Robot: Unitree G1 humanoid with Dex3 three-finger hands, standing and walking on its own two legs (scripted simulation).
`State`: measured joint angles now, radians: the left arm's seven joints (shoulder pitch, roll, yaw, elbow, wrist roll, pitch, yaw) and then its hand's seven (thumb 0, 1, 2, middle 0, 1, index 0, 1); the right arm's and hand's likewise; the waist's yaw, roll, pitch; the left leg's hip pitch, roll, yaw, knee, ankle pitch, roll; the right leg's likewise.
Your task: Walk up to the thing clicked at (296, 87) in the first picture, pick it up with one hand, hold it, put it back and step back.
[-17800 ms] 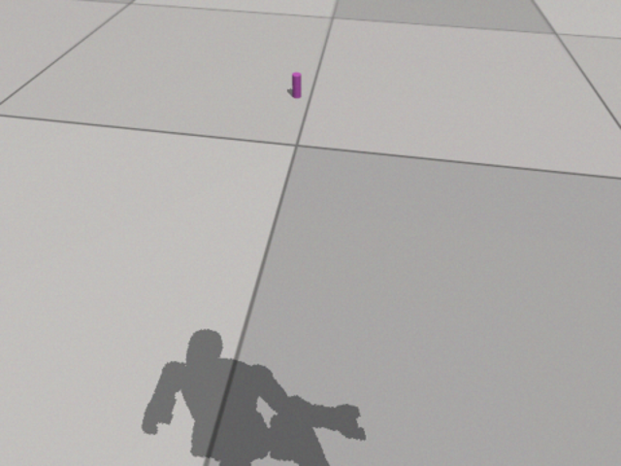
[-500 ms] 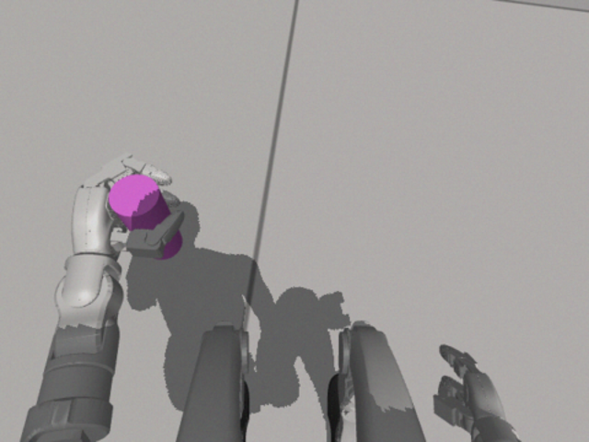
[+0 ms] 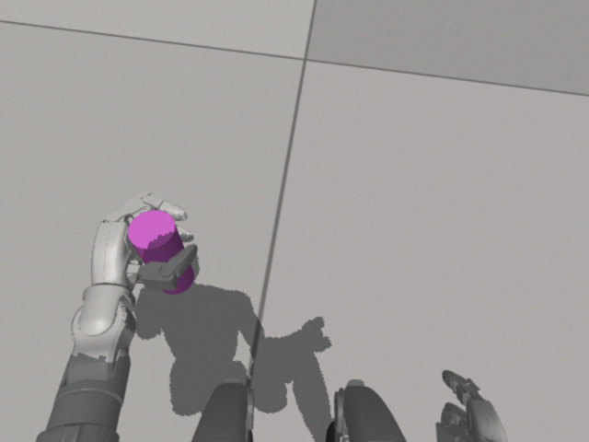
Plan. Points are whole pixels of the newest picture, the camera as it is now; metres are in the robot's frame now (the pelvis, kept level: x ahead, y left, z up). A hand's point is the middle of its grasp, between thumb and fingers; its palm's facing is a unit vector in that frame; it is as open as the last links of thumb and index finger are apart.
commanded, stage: lift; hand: left
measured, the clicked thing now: (165, 256) +0.35 +0.19 +0.00
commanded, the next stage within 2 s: hold in 0.62 s
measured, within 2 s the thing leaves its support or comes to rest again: neither
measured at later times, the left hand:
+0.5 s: hand (167, 225) +0.35 +0.17 +0.08, palm faces +0.04 -1.00 -0.01, open 7.5 cm
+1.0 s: hand (170, 216) +0.35 +0.16 +0.10, palm faces +0.02 -1.00 -0.01, open 7.5 cm
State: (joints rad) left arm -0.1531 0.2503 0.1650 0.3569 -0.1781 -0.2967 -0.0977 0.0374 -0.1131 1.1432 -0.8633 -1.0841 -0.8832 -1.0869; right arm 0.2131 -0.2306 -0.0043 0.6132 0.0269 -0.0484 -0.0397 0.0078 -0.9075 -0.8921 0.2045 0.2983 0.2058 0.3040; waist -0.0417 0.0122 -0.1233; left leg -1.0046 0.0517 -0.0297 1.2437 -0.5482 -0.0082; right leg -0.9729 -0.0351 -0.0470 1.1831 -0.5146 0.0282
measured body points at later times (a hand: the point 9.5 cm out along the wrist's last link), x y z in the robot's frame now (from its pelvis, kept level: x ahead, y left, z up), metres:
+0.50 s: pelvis +0.02 -0.01 +0.04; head +0.09 +0.01 +0.49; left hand +0.35 +0.22 +0.08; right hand +0.16 -0.25 -0.06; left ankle +0.03 +0.12 -0.64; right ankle +0.03 -0.14 -0.63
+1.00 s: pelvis +0.03 -0.01 +0.06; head +0.08 +0.00 +0.51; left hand +0.35 +0.21 +0.11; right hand +0.16 -0.26 -0.05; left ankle +0.03 +0.12 -0.63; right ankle +0.03 -0.14 -0.63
